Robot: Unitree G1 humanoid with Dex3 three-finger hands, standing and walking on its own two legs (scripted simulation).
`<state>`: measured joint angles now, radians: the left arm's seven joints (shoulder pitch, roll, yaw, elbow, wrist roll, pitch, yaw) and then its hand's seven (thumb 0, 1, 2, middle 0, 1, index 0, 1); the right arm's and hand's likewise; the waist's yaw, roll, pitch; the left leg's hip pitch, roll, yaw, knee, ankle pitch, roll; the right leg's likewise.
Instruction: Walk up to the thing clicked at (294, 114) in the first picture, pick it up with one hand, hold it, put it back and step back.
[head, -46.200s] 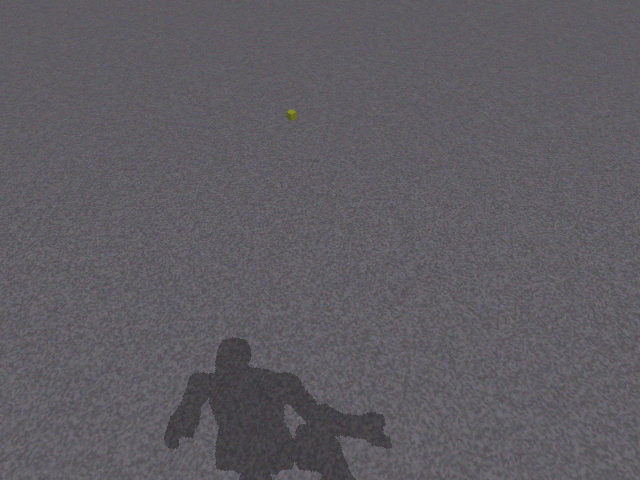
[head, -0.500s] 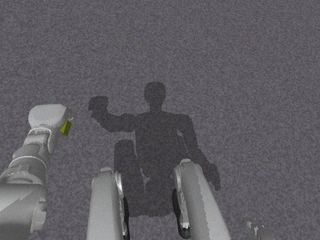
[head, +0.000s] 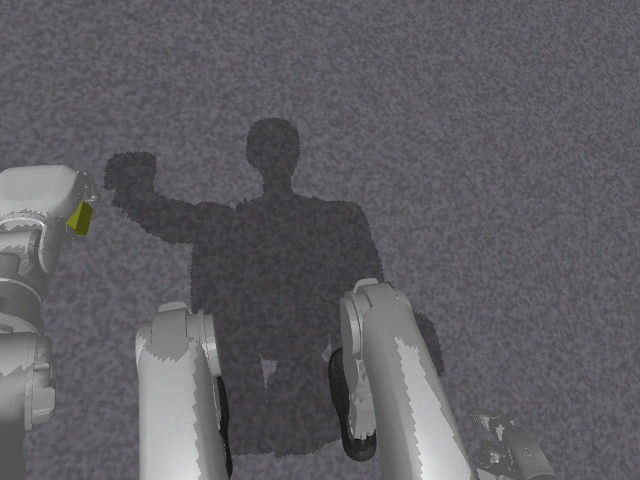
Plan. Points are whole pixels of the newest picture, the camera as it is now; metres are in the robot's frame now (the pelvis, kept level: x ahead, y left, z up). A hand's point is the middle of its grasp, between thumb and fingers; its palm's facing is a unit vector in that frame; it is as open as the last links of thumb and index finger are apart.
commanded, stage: crouch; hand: left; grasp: from above
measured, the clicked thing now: (68, 216) +0.46 +0.30 -0.20
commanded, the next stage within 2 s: lower in 0.50 s
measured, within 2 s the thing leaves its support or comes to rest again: rests again in 1.98 s
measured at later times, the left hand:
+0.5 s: hand (74, 227) +0.45 +0.30 -0.22, palm faces -0.47 -0.03 -0.88, open 6.4 cm
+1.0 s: hand (88, 233) +0.45 +0.30 -0.27, palm faces -0.47 -0.06 -0.88, open 6.4 cm
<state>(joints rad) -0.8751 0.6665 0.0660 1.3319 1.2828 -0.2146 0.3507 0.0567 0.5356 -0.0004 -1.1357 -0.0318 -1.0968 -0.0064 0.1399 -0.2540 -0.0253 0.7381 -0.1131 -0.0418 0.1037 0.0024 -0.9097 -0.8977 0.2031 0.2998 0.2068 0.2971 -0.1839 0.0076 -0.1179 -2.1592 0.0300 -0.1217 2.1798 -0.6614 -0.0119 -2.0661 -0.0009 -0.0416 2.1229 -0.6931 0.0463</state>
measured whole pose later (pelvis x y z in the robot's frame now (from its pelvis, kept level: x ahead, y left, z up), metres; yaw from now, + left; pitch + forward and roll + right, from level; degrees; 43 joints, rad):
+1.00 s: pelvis +0.00 +0.00 -0.09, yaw -4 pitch +32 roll -9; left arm -0.94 0.84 0.16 1.51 1.35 -0.32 0.45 0.05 0.54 0.00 -1.14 -0.03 -1.09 -0.01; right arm 0.10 -0.27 0.07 0.76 -0.19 -0.04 0.15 0.00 -0.91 -0.90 0.20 0.30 0.21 0.30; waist -0.24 -0.05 0.01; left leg -2.36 0.02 -0.20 2.47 -0.68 -0.03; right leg -2.25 0.03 -0.08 2.38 -0.70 0.06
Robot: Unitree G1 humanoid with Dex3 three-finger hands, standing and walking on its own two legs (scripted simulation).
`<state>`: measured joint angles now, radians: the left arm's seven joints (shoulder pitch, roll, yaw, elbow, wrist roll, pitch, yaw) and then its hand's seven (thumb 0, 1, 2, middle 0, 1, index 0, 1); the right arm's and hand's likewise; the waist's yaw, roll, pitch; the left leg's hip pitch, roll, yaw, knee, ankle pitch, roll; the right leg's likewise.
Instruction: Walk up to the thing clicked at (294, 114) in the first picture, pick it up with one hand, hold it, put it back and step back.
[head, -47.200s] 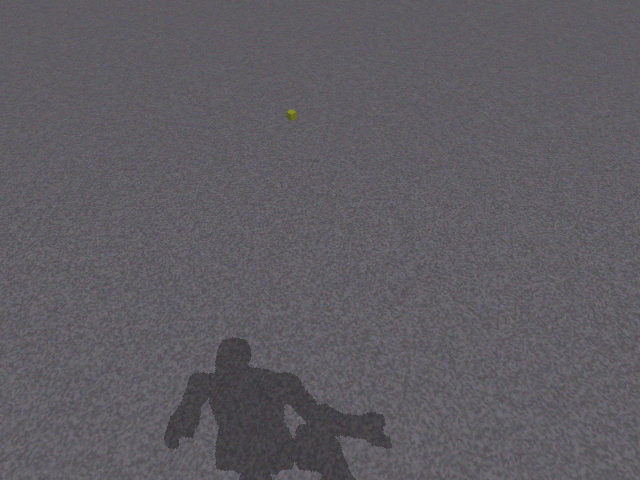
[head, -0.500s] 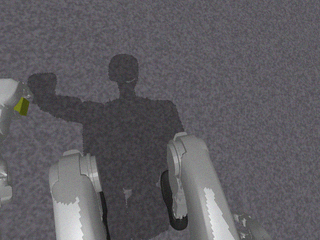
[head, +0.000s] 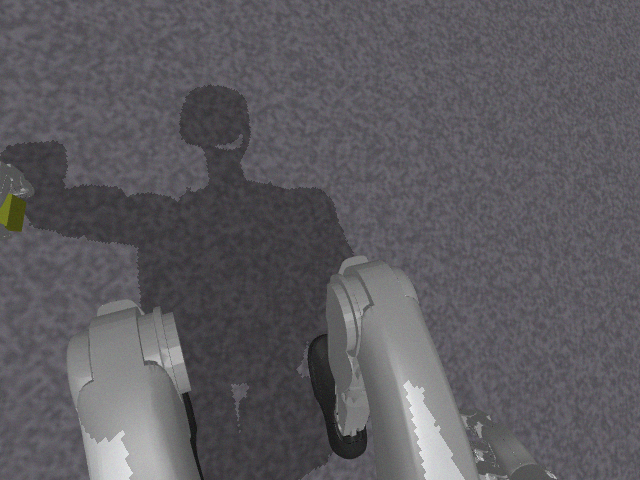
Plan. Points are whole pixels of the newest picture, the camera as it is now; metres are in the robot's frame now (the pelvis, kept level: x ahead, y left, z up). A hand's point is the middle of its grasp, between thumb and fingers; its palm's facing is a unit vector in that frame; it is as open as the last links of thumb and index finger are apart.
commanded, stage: rest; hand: left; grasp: from above
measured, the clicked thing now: out of the picture +0.45 +0.33 -0.23
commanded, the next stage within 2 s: open in 1.30 s
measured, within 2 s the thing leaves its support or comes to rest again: rests again in 0.98 s
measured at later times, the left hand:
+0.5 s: hand (10, 223) +0.44 +0.32 -0.23, palm faces -0.47 -0.10 -0.88, open 6.4 cm
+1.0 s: hand (15, 224) +0.44 +0.32 -0.25, palm faces -0.46 -0.10 -0.88, open 6.4 cm
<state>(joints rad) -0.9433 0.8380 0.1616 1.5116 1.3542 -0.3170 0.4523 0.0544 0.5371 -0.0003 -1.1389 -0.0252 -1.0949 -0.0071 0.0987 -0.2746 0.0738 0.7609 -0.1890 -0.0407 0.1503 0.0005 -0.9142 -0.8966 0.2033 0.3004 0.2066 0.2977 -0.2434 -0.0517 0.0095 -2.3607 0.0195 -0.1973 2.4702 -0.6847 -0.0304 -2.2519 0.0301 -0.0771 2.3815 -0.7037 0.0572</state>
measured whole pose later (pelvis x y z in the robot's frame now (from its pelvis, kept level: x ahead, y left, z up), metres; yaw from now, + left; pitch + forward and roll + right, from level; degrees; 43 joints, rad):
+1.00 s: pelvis +0.00 +0.01 -0.02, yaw -4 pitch +27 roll -13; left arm -0.96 0.98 0.16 1.68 1.37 -0.31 0.59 0.06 0.54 0.00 -1.14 -0.02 -1.10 0.00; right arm 0.06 -0.30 0.22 0.73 -0.29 -0.15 0.21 0.00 -0.90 -0.89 0.20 0.30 0.21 0.30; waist -0.32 -0.13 0.11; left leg -2.37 0.02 -0.28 2.58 -0.72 -0.03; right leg -2.24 0.06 -0.13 2.43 -0.70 0.07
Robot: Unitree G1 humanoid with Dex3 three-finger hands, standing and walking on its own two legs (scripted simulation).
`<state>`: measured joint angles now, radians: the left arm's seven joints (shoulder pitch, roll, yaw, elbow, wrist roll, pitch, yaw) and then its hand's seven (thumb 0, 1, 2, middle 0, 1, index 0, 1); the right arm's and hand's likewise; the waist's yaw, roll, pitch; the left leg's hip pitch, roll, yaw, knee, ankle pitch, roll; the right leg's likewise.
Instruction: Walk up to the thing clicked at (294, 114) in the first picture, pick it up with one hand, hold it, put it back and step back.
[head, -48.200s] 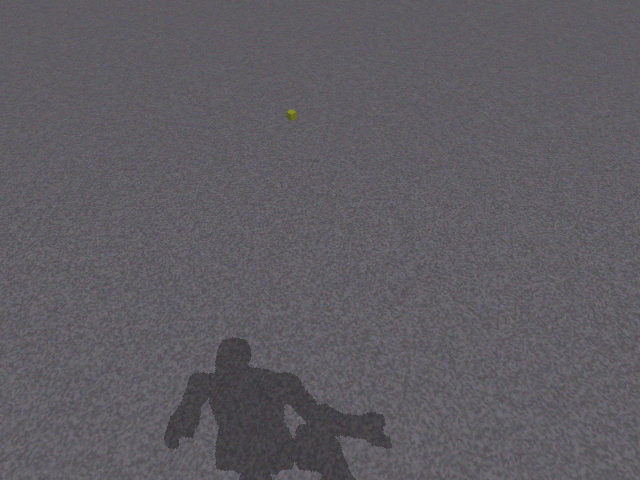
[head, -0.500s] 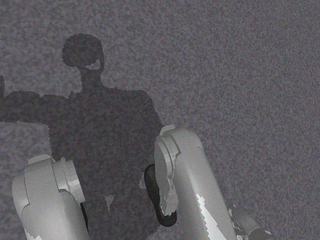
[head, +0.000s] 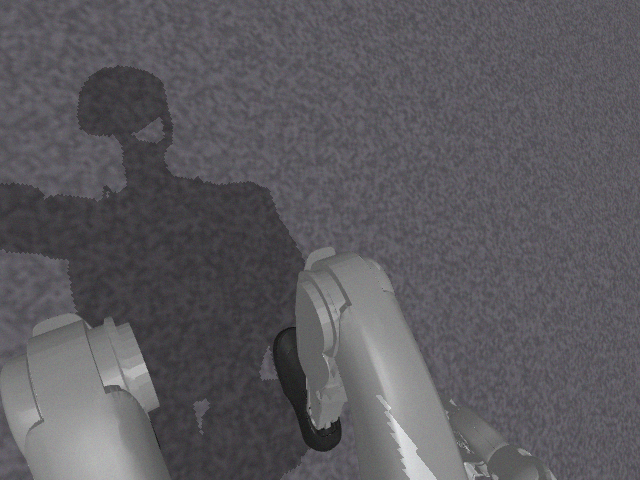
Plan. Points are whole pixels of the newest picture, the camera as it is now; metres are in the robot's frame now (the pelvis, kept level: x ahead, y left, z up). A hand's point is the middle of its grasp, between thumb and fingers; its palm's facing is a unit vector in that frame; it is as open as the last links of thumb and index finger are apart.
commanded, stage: rest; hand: left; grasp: from above
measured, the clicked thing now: out of the picture +0.43 +0.35 -0.27
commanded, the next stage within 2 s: open in 0.30 s
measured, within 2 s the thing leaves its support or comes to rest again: neither
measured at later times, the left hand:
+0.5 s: hand out of the picture +0.42 +0.35 -0.24, palm faces -0.45 -0.14 -0.88, open 6.5 cm
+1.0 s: hand out of the picture +0.42 +0.35 -0.24, palm faces -0.45 -0.13 -0.89, open 10.8 cm
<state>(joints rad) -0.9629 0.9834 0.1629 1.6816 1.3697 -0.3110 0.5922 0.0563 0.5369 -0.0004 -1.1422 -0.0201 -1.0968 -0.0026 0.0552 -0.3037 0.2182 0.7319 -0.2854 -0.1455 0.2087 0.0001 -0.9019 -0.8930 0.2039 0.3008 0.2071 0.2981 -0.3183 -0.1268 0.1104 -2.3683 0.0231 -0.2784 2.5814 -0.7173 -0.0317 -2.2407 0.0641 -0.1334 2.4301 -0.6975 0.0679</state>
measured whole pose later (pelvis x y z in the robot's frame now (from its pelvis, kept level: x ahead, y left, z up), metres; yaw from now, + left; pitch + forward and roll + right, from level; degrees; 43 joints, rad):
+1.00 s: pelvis +0.00 +0.00 +0.00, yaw -1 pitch +26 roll -15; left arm -0.98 1.02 0.13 1.71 1.33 -0.29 0.61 0.01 0.01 0.55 -0.54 -0.53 -0.54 -0.52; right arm 0.04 -0.33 0.28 0.70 -0.29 -0.21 0.24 0.00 -0.90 -0.89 0.20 0.30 0.21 0.30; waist -0.34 -0.14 0.15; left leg -2.36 0.02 -0.30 2.59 -0.71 -0.02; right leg -2.22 0.07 -0.15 2.41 -0.68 0.07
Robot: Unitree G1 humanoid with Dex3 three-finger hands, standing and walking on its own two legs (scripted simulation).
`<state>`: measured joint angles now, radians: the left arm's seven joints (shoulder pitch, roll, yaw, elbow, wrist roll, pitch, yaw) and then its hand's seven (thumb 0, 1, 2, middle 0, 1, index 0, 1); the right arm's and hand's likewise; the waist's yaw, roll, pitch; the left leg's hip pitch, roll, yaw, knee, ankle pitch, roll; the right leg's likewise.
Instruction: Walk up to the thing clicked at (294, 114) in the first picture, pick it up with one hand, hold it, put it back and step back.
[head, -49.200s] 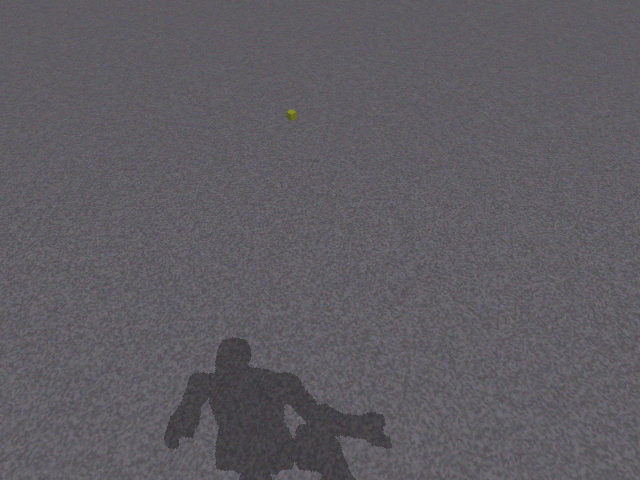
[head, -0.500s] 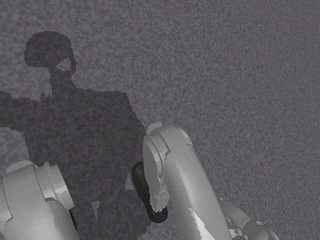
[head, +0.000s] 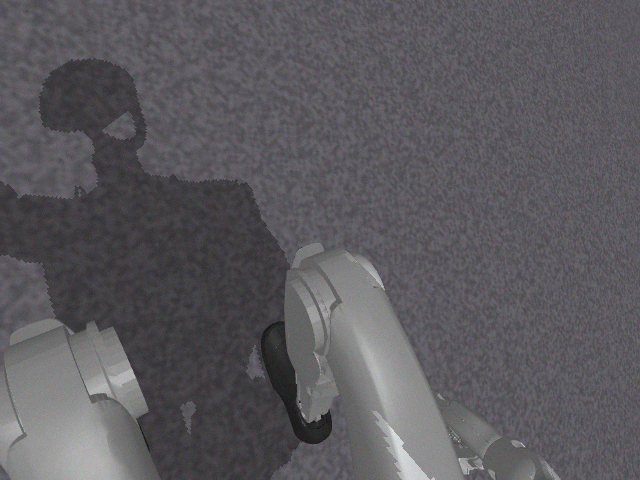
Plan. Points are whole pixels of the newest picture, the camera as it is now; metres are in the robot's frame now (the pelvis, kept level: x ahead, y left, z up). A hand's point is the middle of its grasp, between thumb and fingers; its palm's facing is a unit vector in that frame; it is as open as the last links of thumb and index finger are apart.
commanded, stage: open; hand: left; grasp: from above
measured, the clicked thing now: out of the picture +0.43 +0.36 -0.27
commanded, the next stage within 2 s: withdraw in 0.32 s
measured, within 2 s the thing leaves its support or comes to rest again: neither
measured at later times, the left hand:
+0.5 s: hand out of the picture +0.42 +0.35 -0.24, palm faces -0.43 -0.15 -0.89, open 13.1 cm
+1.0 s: hand out of the picture +0.40 +0.37 -0.08, palm faces -0.44 -0.11 -0.89, open 13.3 cm
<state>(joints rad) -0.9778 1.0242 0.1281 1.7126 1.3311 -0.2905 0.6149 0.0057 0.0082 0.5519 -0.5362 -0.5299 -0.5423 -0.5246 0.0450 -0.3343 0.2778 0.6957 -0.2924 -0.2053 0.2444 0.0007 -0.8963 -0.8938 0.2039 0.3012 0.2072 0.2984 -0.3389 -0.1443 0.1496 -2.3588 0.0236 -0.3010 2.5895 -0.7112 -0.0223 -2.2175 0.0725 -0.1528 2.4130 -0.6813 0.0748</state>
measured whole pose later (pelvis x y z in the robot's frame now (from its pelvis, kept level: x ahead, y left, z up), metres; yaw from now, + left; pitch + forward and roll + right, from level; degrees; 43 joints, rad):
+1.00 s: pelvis -0.01 +0.00 +0.06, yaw +6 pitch +33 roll -10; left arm -0.88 0.75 0.01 1.26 1.16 -0.14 0.22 0.00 -0.36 0.88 -0.20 -0.87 -0.21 -0.87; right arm 0.11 -0.29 0.07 0.70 -0.10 -0.06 0.22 0.00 -0.90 -0.89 0.20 0.30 0.21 0.30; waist -0.18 0.02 -0.08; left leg -2.27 0.02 -0.17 2.35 -0.66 0.00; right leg -2.15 0.02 -0.07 2.26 -0.68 0.06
